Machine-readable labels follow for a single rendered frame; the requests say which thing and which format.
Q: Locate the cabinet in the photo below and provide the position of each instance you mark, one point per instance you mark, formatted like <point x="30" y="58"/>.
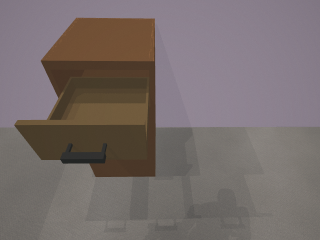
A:
<point x="109" y="47"/>

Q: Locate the handle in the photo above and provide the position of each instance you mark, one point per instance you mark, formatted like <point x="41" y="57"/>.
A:
<point x="69" y="157"/>

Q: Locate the drawer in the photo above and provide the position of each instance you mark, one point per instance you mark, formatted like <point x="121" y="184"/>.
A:
<point x="91" y="111"/>

